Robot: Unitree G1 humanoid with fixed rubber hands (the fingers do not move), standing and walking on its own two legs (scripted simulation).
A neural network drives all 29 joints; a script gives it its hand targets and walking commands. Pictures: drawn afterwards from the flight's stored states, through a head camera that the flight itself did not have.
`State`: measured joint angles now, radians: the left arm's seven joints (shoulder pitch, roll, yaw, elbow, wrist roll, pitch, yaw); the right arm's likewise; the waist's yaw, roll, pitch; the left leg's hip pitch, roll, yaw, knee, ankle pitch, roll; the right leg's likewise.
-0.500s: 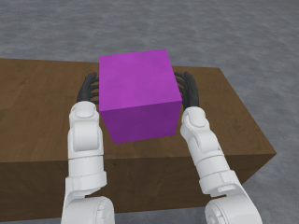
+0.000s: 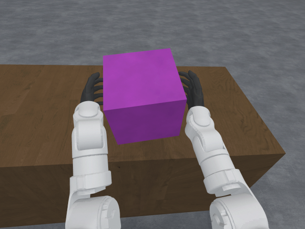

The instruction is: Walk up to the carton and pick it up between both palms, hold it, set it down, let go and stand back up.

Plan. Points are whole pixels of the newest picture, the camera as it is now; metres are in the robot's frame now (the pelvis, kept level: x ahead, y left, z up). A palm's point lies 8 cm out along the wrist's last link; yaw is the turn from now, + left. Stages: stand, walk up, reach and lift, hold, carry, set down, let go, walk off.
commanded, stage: hold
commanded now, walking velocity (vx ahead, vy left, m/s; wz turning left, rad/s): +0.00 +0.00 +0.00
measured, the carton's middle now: (143, 97) +0.39 +0.02 +0.16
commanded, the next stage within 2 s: none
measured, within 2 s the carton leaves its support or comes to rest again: neither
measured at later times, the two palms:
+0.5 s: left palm (88, 104) +0.36 +0.15 +0.17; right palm (193, 102) +0.36 -0.11 +0.17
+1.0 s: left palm (86, 105) +0.36 +0.16 +0.16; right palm (191, 104) +0.35 -0.10 +0.17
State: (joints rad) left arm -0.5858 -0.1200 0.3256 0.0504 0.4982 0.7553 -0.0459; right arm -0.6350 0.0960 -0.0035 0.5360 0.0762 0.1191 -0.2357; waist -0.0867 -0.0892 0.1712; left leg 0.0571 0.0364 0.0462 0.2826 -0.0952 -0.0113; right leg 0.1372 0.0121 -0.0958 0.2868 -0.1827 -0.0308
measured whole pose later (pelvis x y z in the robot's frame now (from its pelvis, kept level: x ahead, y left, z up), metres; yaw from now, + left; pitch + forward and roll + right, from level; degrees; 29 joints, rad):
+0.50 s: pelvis +0.00 +0.01 +0.00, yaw +0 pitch -14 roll +0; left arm -0.58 -0.12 0.30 0.04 0.50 0.76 -0.03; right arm -0.63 0.09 -0.01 0.54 0.09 0.10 -0.23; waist -0.09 -0.10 0.17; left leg 0.05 0.03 0.05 0.30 -0.11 -0.01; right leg 0.13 0.01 -0.09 0.29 -0.18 -0.02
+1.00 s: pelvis +0.00 +0.01 +0.00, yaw +0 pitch -13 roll +0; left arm -0.58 -0.11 0.29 0.04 0.50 0.76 -0.04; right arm -0.62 0.12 -0.04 0.52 0.06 0.11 -0.22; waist -0.09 -0.13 0.17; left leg 0.03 0.03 0.04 0.30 -0.10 0.00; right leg 0.12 0.00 -0.10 0.29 -0.18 -0.02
